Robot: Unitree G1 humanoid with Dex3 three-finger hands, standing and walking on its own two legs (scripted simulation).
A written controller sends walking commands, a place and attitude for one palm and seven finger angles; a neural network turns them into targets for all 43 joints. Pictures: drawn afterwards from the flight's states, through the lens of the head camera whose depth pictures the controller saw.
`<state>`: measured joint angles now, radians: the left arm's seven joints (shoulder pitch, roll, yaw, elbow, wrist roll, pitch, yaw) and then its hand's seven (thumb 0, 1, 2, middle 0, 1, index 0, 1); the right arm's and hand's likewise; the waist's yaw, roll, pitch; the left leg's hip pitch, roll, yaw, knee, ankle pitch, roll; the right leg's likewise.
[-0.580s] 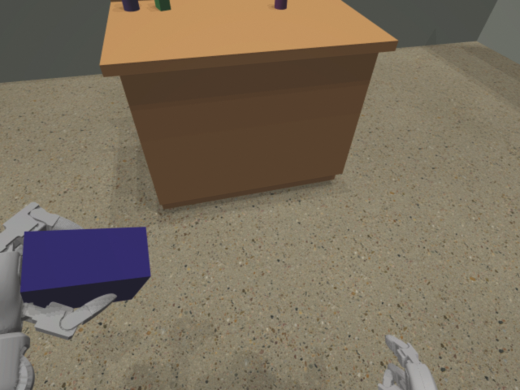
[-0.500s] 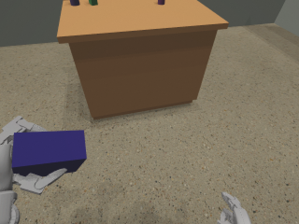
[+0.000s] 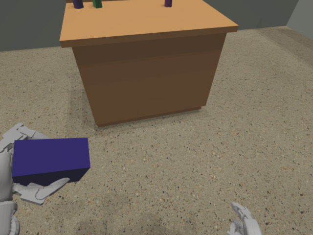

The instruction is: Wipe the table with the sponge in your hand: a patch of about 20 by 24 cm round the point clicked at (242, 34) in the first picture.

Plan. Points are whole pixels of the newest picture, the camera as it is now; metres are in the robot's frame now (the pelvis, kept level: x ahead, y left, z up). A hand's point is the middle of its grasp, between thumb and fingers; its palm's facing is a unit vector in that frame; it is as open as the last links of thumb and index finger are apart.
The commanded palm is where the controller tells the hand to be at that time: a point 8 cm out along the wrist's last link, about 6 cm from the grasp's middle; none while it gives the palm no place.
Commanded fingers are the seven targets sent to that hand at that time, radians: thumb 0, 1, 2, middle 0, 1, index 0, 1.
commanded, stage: walk to a spot facing it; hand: left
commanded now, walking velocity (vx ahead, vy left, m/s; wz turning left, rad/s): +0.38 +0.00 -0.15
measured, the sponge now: (62, 163) +0.22 +0.21 +0.14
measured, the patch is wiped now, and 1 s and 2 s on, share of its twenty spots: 0.00 0.00 0.00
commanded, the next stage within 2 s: turn to face it in 1.44 s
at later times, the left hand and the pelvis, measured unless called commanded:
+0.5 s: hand (64, 128) +0.29 +0.23 +0.16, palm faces +0.40 -0.84 -0.38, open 10.2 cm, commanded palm +0.25 +0.27 +0.18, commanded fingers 0.00 0.10 1.30 -1.20 -1.60 -1.20 -1.60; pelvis +0.08 -0.01 -0.01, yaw -1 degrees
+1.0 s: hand (125, 82) +0.47 +0.12 +0.16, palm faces +0.27 -0.81 -0.51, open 10.2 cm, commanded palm +0.40 +0.18 +0.18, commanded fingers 0.00 0.10 1.30 -1.20 -1.60 -1.20 -1.60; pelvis +0.22 -0.09 -0.01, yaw -3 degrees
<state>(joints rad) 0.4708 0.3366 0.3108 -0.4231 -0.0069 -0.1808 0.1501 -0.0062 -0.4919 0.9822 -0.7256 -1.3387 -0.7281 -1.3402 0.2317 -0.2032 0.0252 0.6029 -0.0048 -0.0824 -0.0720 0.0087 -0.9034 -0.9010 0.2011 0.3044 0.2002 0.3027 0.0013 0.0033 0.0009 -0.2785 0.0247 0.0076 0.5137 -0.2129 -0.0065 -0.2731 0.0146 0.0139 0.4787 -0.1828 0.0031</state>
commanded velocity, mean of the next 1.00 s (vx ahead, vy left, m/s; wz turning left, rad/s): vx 0.38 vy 0.00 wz -0.01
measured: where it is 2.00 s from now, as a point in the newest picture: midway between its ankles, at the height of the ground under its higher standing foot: (181, 209)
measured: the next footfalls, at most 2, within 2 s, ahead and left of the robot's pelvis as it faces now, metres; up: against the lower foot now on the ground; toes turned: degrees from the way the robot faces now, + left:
right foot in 0.84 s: +0.29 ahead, -0.17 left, +0.00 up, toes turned -16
left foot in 1.30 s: +0.46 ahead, +0.04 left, +0.00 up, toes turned +11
